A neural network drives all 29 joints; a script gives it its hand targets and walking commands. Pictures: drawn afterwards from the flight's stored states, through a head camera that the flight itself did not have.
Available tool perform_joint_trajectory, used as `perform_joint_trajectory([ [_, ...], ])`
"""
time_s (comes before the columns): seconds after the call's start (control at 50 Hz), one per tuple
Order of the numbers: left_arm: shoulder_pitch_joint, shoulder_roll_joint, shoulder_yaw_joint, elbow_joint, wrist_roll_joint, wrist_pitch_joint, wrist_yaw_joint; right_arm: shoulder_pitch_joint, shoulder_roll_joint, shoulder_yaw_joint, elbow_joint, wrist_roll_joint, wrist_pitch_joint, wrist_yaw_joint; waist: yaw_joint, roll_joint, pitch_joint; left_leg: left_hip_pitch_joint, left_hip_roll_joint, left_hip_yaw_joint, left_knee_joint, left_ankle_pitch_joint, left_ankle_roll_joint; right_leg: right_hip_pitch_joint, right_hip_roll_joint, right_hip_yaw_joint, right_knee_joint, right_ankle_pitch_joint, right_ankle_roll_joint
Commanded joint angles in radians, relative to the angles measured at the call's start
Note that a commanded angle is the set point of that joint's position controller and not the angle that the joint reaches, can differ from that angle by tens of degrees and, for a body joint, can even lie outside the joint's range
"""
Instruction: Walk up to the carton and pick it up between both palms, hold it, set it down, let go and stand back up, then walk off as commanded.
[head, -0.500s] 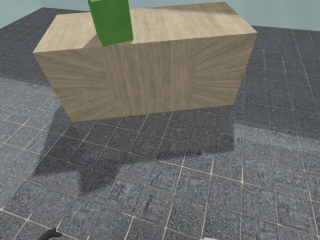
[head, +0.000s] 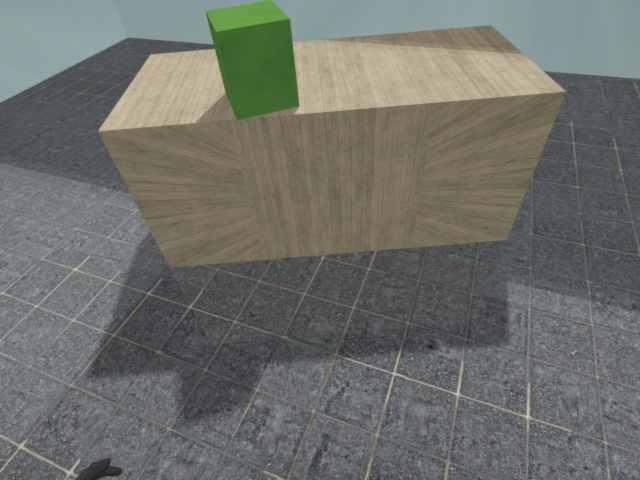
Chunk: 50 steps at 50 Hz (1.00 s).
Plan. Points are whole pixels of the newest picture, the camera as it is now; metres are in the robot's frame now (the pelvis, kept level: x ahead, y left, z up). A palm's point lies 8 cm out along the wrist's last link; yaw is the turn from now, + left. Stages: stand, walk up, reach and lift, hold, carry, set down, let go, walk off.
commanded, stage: walk up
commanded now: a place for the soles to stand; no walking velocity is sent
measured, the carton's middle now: (253, 60) +1.25 +0.27 +0.03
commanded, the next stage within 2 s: none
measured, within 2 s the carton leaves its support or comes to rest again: neither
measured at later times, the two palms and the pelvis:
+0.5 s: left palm (74, 436) +0.20 +0.36 -0.04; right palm (564, 447) +0.21 -0.27 -0.09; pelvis +0.11 +0.03 +0.01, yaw +1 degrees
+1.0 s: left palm (106, 368) +0.31 +0.37 -0.06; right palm (523, 365) +0.32 -0.26 -0.08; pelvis +0.22 +0.05 +0.00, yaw +2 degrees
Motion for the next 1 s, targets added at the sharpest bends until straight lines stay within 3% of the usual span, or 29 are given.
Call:
perform_joint_trajectory([
  [0.0,-0.213,0.229,0.073,-0.066,0.000,-0.001,0.012,0.112,-0.409,-0.166,0.000,-0.020,-0.036,-0.039,-0.130,0.079,0.083,0.228,0.360,-0.927,-0.681,-0.717,0.172,-0.567,0.050,0.099,0.347,-0.121,-0.045],
  [0.02,-0.169,0.250,0.073,-0.042,-0.003,-0.005,0.009,0.065,-0.385,-0.151,0.014,-0.012,-0.033,-0.040,-0.079,0.019,0.150,0.203,0.326,-0.742,-0.592,-0.568,0.195,-0.539,0.009,0.090,0.288,-0.018,-0.021],
  [0.08,-0.027,0.217,0.085,0.012,0.010,-0.017,0.001,0.084,-0.282,-0.131,0.025,-0.030,-0.026,-0.039,-0.078,0.133,-0.018,0.311,0.216,-0.466,-0.428,-0.151,0.196,-0.382,0.013,0.049,0.105,-0.037,-0.010],
  [0.1,-0.047,0.190,0.081,-0.004,0.004,-0.026,-0.003,0.100,-0.295,-0.134,0.018,-0.026,-0.023,-0.032,-0.086,0.129,-0.035,0.325,0.234,-0.487,-0.399,-0.041,0.246,-0.371,0.035,0.028,0.032,-0.105,-0.006],
  [0.16,-0.074,0.170,0.073,-0.014,0.005,-0.038,-0.002,0.071,-0.289,-0.135,0.003,-0.029,-0.012,-0.029,-0.086,0.126,-0.099,0.346,0.228,-0.394,-0.334,0.121,0.246,-0.247,0.065,-0.008,-0.146,-0.058,-0.003],
  [0.22,0.147,0.192,0.095,0.037,0.005,-0.047,0.013,-0.033,-0.236,-0.109,-0.044,-0.024,0.003,-0.024,0.033,0.084,-0.152,0.005,0.138,-0.164,-0.113,0.159,0.141,0.260,0.115,-0.044,-0.362,0.182,-0.039],
  [0.24,0.257,0.265,0.133,0.066,0.014,-0.054,0.027,-0.049,-0.146,-0.081,-0.065,-0.015,-0.009,-0.018,0.102,-0.090,-0.218,-0.228,0.066,-0.106,0.100,0.149,0.070,0.496,-0.031,0.201,-0.420,0.040,-0.116],
  [0.26,0.286,0.372,0.157,0.064,0.023,-0.048,0.036,-0.091,-0.136,-0.072,-0.097,-0.028,-0.010,-0.019,0.138,-0.295,-0.207,-0.515,-0.041,0.020,0.318,-0.096,0.008,0.603,-0.308,0.593,-0.555,-0.270,-0.238],
  [0.28,0.187,0.368,0.153,0.043,0.013,-0.045,0.034,-0.101,-0.202,-0.086,-0.060,-0.036,0.000,-0.034,0.111,-0.206,-0.115,-0.558,0.017,-0.068,0.393,-0.228,-0.010,0.490,-0.396,0.670,-0.603,-0.433,-0.272],
  [0.32,0.115,0.318,0.137,0.024,-0.003,-0.034,0.034,-0.102,-0.234,-0.100,-0.051,-0.023,-0.006,-0.025,0.062,-0.117,0.039,-0.514,0.103,-0.104,0.374,-0.140,-0.022,0.314,-0.339,0.511,-0.585,-0.328,-0.280],
  [0.38,0.073,0.318,0.129,0.036,0.019,-0.029,0.020,-0.050,-0.213,-0.105,-0.030,-0.026,-0.009,-0.003,0.039,-0.208,0.037,-0.317,0.099,-0.045,0.194,-0.131,-0.031,0.199,-0.237,0.292,-0.537,-0.143,-0.247],
  [0.44,0.069,0.322,0.126,0.019,0.019,-0.026,0.015,-0.085,-0.207,-0.118,-0.041,-0.025,-0.013,0.005,0.046,-0.205,0.058,-0.251,0.077,-0.003,0.060,-0.179,-0.022,0.144,-0.257,0.249,-0.515,-0.183,-0.251],
  [0.46,0.012,0.333,0.130,-0.014,0.019,-0.026,0.016,-0.037,-0.207,-0.112,-0.039,-0.028,-0.017,0.004,0.020,-0.189,0.028,-0.189,0.061,0.028,-0.016,-0.112,-0.012,0.166,-0.243,0.223,-0.455,-0.128,-0.236],
  [0.48,-0.034,0.315,0.120,-0.016,0.017,-0.015,0.014,0.075,-0.200,-0.121,-0.002,-0.027,-0.023,-0.003,-0.055,-0.209,-0.050,-0.027,0.033,0.089,-0.108,-0.046,-0.016,0.131,-0.197,0.133,-0.338,-0.071,-0.210],
  [0.5,-0.072,0.247,0.088,-0.023,0.021,-0.006,0.008,0.171,-0.220,-0.134,0.047,-0.038,-0.036,-0.016,-0.108,-0.124,-0.099,0.204,0.007,0.034,-0.195,-0.075,-0.018,-0.054,-0.143,0.083,-0.123,-0.041,-0.173],
  [0.52,-0.085,0.155,0.052,-0.040,0.009,-0.002,0.003,0.257,-0.293,-0.164,0.067,-0.041,-0.045,-0.031,-0.174,0.126,-0.116,0.388,0.098,-0.236,-0.369,-0.181,0.006,-0.258,-0.015,-0.062,0.222,0.035,-0.085],
  [0.54,-0.113,0.089,0.042,-0.056,-0.005,-0.002,0.007,0.217,-0.396,-0.179,0.033,-0.051,-0.050,-0.043,-0.159,0.317,-0.035,0.437,0.273,-0.704,-0.514,-0.222,0.075,-0.560,0.128,-0.009,0.385,-0.117,-0.018],
  [0.56,-0.149,0.187,0.049,-0.048,-0.004,0.002,0.020,0.183,-0.416,-0.180,-0.007,-0.015,-0.047,-0.050,-0.135,0.101,-0.025,0.399,0.358,-0.795,-0.509,-0.099,0.107,-0.579,0.077,0.076,0.391,-0.122,-0.035],
  [0.6,-0.097,0.204,0.071,-0.010,-0.010,-0.005,0.018,0.149,-0.319,-0.144,0.012,-0.010,-0.041,-0.060,-0.087,0.003,-0.008,0.414,0.301,-0.565,-0.397,0.227,0.082,-0.524,0.019,0.083,0.355,0.013,-0.022],
  [0.64,-0.066,0.182,0.064,-0.012,-0.005,-0.008,0.011,0.150,-0.286,-0.133,0.017,-0.013,-0.037,-0.064,-0.089,0.067,-0.045,0.464,0.271,-0.456,-0.316,0.441,0.160,-0.487,0.003,0.064,0.246,-0.043,-0.014],
  [0.68,-0.092,0.164,0.073,-0.024,0.000,-0.010,0.009,0.133,-0.270,-0.127,0.008,-0.020,-0.033,-0.061,-0.091,0.053,-0.039,0.434,0.257,-0.422,-0.310,0.443,0.189,-0.406,0.019,0.034,0.101,-0.058,-0.012],
  [0.74,-0.107,0.159,0.069,-0.051,0.000,-0.016,0.012,0.131,-0.286,-0.131,0.008,-0.023,-0.022,-0.057,-0.113,0.179,-0.070,0.401,0.223,-0.317,-0.283,0.501,0.181,-0.326,0.049,-0.038,-0.030,0.040,-0.017],
  [0.78,-0.016,0.154,0.084,-0.019,-0.005,-0.030,0.014,0.049,-0.260,-0.122,-0.021,-0.026,-0.003,-0.048,-0.053,0.187,-0.075,0.276,0.191,-0.242,-0.206,0.480,0.176,-0.141,0.086,-0.058,-0.192,0.086,-0.020],
  [0.82,0.211,0.195,0.113,0.050,0.008,-0.041,0.029,-0.004,-0.184,-0.097,-0.066,-0.014,-0.002,-0.043,0.059,0.019,-0.189,-0.018,0.114,-0.101,0.050,0.391,0.108,0.352,0.119,-0.073,-0.313,0.311,-0.051],
  [0.84,0.327,0.293,0.139,0.070,0.021,-0.048,0.038,-0.035,-0.118,-0.070,-0.100,-0.004,-0.013,-0.036,0.133,-0.235,-0.236,-0.292,0.016,-0.004,0.350,0.232,0.044,0.545,-0.105,0.298,-0.419,0.001,-0.155],
  [0.86,0.300,0.368,0.151,0.048,0.014,-0.044,0.041,-0.054,-0.144,-0.080,-0.107,-0.017,-0.010,-0.042,0.114,-0.322,-0.208,-0.489,-0.029,0.005,0.444,-0.231,0.002,0.537,-0.345,0.660,-0.546,-0.252,-0.242],
  [0.88,0.220,0.350,0.146,0.044,-0.001,-0.033,0.039,-0.101,-0.233,-0.095,-0.080,-0.031,0.003,-0.044,0.115,-0.153,-0.109,-0.517,0.027,-0.091,0.496,-0.222,-0.018,0.422,-0.376,0.702,-0.588,-0.430,-0.281],
  [0.92,0.100,0.301,0.136,0.020,0.001,-0.022,0.040,-0.105,-0.239,-0.100,-0.058,-0.031,0.003,-0.035,0.056,-0.085,0.059,-0.523,0.102,-0.080,0.392,-0.185,-0.029,0.238,-0.319,0.536,-0.583,-0.414,-0.283],
  [0.98,0.018,0.323,0.136,0.023,0.020,-0.014,0.022,-0.001,-0.236,-0.121,-0.020,-0.028,0.009,-0.010,-0.006,-0.217,0.091,-0.208,0.082,-0.017,0.221,-0.208,-0.028,-0.051,-0.228,0.312,-0.562,-0.379,-0.234],
])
